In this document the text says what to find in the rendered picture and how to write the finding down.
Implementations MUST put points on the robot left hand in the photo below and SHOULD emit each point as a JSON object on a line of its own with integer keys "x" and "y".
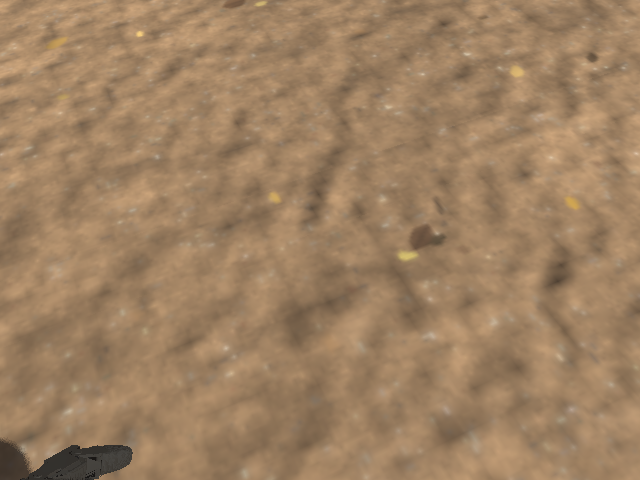
{"x": 74, "y": 463}

